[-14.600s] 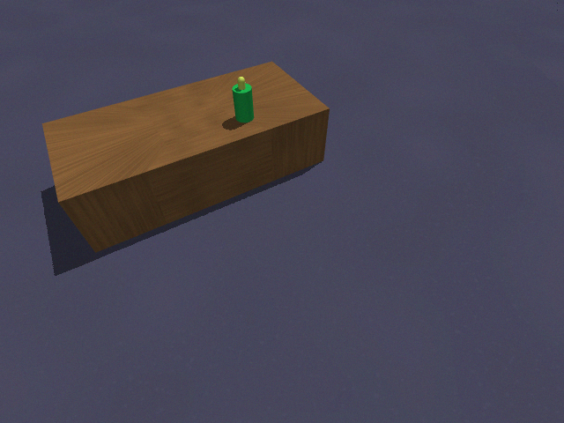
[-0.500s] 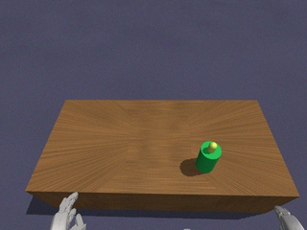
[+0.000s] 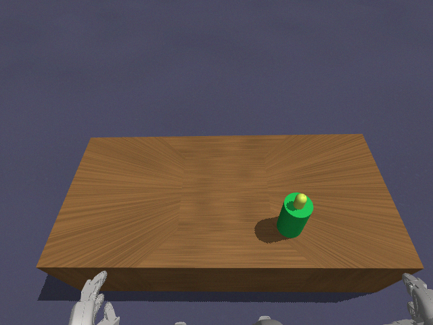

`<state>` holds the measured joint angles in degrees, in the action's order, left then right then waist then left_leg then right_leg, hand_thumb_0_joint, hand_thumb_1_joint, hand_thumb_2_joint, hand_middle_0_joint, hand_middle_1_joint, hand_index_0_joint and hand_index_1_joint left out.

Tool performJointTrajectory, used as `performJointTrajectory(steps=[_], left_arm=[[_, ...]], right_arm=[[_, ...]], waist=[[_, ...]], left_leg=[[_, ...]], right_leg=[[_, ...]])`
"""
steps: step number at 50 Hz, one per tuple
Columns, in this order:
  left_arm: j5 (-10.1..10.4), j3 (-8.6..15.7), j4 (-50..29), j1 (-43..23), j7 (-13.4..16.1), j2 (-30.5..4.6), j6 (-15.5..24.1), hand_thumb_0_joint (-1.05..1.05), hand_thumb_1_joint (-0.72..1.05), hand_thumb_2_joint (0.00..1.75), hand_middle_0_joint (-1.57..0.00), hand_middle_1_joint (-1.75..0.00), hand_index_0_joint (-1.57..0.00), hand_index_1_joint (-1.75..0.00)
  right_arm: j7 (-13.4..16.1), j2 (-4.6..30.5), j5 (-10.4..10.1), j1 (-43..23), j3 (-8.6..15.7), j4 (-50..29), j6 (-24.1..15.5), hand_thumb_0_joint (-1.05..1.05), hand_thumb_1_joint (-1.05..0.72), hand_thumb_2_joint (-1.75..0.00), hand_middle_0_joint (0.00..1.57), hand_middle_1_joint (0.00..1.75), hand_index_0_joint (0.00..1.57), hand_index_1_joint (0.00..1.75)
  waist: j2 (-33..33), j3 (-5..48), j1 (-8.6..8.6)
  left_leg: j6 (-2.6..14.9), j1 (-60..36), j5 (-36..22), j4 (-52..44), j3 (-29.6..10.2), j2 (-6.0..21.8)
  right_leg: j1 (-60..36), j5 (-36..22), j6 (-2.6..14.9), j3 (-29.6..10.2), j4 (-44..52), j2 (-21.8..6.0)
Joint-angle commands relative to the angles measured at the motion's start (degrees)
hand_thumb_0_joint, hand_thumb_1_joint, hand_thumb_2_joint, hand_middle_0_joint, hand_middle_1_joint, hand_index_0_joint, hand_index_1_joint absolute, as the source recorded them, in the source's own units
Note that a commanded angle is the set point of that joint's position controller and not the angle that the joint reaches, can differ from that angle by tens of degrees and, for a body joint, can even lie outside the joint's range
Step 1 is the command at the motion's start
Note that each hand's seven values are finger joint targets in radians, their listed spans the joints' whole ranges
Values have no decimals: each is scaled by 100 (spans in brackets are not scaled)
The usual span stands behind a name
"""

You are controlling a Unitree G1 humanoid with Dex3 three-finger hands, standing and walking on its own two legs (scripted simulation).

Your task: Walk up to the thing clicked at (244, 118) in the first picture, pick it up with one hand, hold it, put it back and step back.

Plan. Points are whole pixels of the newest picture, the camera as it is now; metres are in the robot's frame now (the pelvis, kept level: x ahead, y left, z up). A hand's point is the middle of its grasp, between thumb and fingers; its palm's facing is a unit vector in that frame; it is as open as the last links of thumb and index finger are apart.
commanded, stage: go down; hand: right
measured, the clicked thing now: (295, 212) +0.48 -0.22 -0.29
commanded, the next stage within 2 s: approach in 1.16 s
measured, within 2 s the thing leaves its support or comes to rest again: neither
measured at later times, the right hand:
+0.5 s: hand (410, 238) +0.30 -0.36 -0.04, palm faces +0.20 +0.96 -0.18, open 17.4 cm
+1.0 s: hand (419, 208) +0.36 -0.40 -0.03, palm faces +0.22 +0.97 -0.12, open 17.2 cm
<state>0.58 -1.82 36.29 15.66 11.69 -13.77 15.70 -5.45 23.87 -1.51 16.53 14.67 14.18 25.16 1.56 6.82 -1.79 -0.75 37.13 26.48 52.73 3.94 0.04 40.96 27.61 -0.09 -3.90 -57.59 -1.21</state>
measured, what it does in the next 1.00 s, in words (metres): stands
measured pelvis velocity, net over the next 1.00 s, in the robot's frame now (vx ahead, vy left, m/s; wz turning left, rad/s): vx -0.02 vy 0.00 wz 0.05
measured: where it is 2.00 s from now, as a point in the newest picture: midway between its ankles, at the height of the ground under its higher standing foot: outside the picture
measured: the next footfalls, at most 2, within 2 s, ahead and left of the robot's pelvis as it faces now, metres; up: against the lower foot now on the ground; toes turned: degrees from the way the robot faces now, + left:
none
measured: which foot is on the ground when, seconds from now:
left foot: down 0.00-1.00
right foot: down 0.00-1.00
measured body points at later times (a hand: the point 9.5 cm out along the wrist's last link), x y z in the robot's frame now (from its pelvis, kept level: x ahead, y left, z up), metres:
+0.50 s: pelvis -0.01 +0.00 -0.02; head +0.09 -0.02 +0.42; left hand +0.07 +0.29 -0.12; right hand +0.28 -0.41 -0.03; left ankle +0.00 +0.13 -0.68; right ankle +0.01 -0.11 -0.68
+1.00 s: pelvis -0.02 +0.00 -0.04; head +0.12 -0.05 +0.39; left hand +0.05 +0.28 -0.13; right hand +0.34 -0.45 -0.02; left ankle +0.00 +0.13 -0.68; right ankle +0.01 -0.11 -0.68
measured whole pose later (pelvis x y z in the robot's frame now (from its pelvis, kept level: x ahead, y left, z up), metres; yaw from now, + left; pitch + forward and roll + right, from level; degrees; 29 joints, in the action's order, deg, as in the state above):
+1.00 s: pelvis -0.02 +0.00 -0.04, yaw +3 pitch +22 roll +4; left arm -2.1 -4.2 39.0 16.9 4.8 -18.8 9.7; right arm -31.3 50.3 -3.9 -30.9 39.7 70.4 -14.4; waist -1.9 4.3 -4.8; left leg -0.9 57.3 27.4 63.0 2.9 -0.8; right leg 60.6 29.1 0.3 -3.1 -67.9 -2.0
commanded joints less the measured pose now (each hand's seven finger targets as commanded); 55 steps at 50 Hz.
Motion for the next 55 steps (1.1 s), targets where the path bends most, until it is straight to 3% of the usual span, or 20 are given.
performJointTrajectory(steps=[1,4,6,7,14,16,19,23,26,28,30,31,32,36,37,43,50,51,53,55], left_arm=[[-12,390,-591,-148,132,-983,310,0,89,90,-20,-30,-20,-30],[-8,307,-460,-169,132,-939,312,0,88,90,-20,-29,-20,-30],[-33,423,-380,-124,122,-1149,290,0,88,91,-20,-29,-19,-30],[-35,409,-377,-87,102,-1134,278,0,89,90,-20,-30,-20,-30],[-88,452,-272,188,-132,-1229,58,0,88,91,-20,-29,-19,-30],[-116,473,-292,192,-190,-1274,-12,0,88,90,-20,-29,-19,-30],[-125,500,-328,325,-266,-1290,-85,0,88,91,-20,-29,-19,-30],[-151,506,-249,435,-318,-1412,-157,0,89,91,-19,-29,-19,-30],[-171,476,-180,507,-337,-1469,-190,0,89,92,-19,-29,-19,-30],[-180,445,-131,556,-356,-1525,-224,0,89,91,-20,-30,-19,-30],[-195,381,-124,607,-372,-1536,-265,0,89,91,-19,-29,-19,-30],[-196,404,-67,653,-378,-1578,-276,0,90,91,-19,-29,-19,-30],[-197,368,-85,645,-391,-1534,-286,0,90,91,-19,-29,-19,-30],[-209,272,-111,647,-464,-1522,-346,0,91,89,-19,-29,-19,-29],[-220,286,-118,664,-478,-1559,-355,0,91,90,-19,-29,-19,-29],[-224,219,-145,702,-569,-1588,-402,0,92,89,-19,-30,-19,-29],[-243,195,-50,904,-622,-1721,-500,0,91,91,-19,-30,-19,-30],[-251,199,-44,921,-633,-1729,-520,0,91,91,-18,-29,-18,-30],[-250,178,-1,926,-652,-1718,-573,0,90,91,-18,-29,-18,-30],[-243,195,-20,963,-675,-1721,-623,0,90,91,-19,-29,-18,-30]], right_arm=[[-96,1886,-97,-1486,1080,-538,-697,0,55,-5,4,6,4,6],[-360,2213,-225,-2286,1326,-111,-1062,0,55,-5,4,5,4,5],[-608,2438,-235,-2263,1519,635,-1231,0,56,-4,5,5,4,5],[-765,2420,-262,-2457,1483,723,-1342,0,54,-3,5,5,5,5],[-1565,2897,-350,-2949,1902,2292,-2029,0,52,-4,5,5,5,5],[-1703,3181,-346,-3180,2099,2480,-2312,0,51,-5,5,5,4,5],[-1879,3318,-398,-3522,2248,2756,-2744,0,51,-5,4,5,4,5],[-2041,3814,-420,-4302,2502,2884,-3334,0,50,-5,5,5,4,5],[-2132,3914,-404,-4685,2514,3261,-3648,0,48,-5,5,5,5,5],[-2172,4205,-413,-5024,2623,3278,-3820,0,48,-5,5,5,5,5],[-2223,4408,-389,-5131,2712,3482,-3880,0,48,-4,6,4,5,4],[-2256,4361,-371,-5136,2661,3795,-3890,0,46,-4,6,4,5,4],[-2273,4378,-341,-5044,2664,3985,-3887,0,46,-4,7,4,5,4],[-2341,4723,-357,-5545,2760,4155,-4006,0,48,-2,7,4,6,4],[-2361,4700,-301,-5361,2713,4520,-3992,0,49,-3,7,4,5,4],[-2512,4775,-372,-5804,2675,4660,-4193,0,47,-3,7,4,6,4],[-2654,5119,-442,-6112,2863,4411,-4389,0,44,-3,7,4,6,4],[-2653,5223,-439,-6165,2947,4200,-4402,0,45,-3,7,4,6,4],[-2679,5045,-443,-5880,2882,4651,-4329,0,46,-3,7,4,6,4],[-2637,5044,-405,-5759,2904,4672,-4279,0,45,-3,8,3,6,3]], waist=[[422,817,-188],[521,886,-153],[660,925,-170],[597,938,-123],[492,1227,17],[635,1272,94],[499,1580,42],[688,1979,15],[678,1927,-89],[834,1996,-32],[977,2084,1],[809,1966,-78],[765,1906,-50],[707,1717,-19],[785,1579,-14],[715,1796,-133],[1118,2729,-130],[1328,2939,-70],[1219,2669,-90],[1079,2530,-80]], left_leg=[[91,-129,-1216,-658,-67,-74],[100,-76,-1080,-651,-125,-51],[119,-31,-1103,-604,-152,-20],[120,-35,-1082,-594,-131,-35],[197,161,-1440,-240,-40,-87],[211,217,-1388,-137,-70,-77],[219,232,-1551,-20,-108,-92],[235,475,-1631,213,-161,-103],[242,717,-1319,215,-186,-108],[259,814,-1173,205,-177,-112],[263,746,-1136,152,-176,-103],[255,811,-1119,132,-174,-122],[260,776,-1104,117,-191,-117],[253,776,-902,23,-215,-114],[262,799,-868,42,-212,-112],[253,1046,-889,176,-239,-137],[248,1212,-1584,472,-167,-152],[251,1129,-1700,487,-170,-144],[259,1373,-1571,506,-98,-190],[266,1264,-1567,402,-85,-200]], right_leg=[[-678,-1294,111,60,841,51],[-618,-1114,126,87,824,51],[-554,-1112,117,90,781,64],[-551,-1113,113,78,803,53],[-433,-1801,108,8,614,-48],[-346,-1841,105,5,532,-52],[-329,-1985,133,40,432,-41],[-411,-2266,114,32,231,-42],[-373,-1898,129,34,227,-34],[-415,-1741,118,30,259,-34],[-491,-1700,110,26,316,-31],[-466,-1671,115,28,297,-32],[-294,-1574,134,52,279,-2],[40,-1144,185,77,291,-3],[79,-1112,177,70,329,0],[167,-1128,213,67,53,0],[-633,-2585,120,-35,-267,-82],[-775,-2836,100,-39,-263,-87],[-837,-3107,48,-119,-234,-155],[-763,-2988,75,-138,-145,-147]])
